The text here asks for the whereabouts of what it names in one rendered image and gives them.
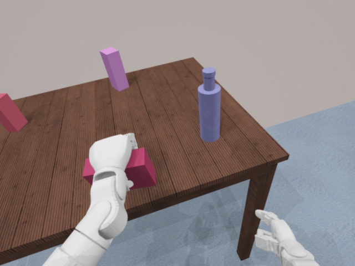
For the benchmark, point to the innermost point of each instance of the robot right forearm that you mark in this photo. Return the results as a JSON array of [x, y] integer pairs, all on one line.
[[292, 253]]

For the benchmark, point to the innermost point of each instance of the table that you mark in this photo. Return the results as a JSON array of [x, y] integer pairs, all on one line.
[[44, 196]]

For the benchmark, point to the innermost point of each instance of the right robot hand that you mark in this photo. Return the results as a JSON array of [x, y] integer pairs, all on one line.
[[280, 232]]

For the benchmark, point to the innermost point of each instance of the left robot hand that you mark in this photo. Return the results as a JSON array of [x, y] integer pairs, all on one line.
[[114, 151]]

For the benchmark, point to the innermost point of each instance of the sponge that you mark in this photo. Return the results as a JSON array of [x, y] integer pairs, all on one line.
[[139, 170]]

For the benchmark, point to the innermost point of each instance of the robot left forearm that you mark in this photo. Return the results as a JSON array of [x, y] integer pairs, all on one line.
[[105, 219]]

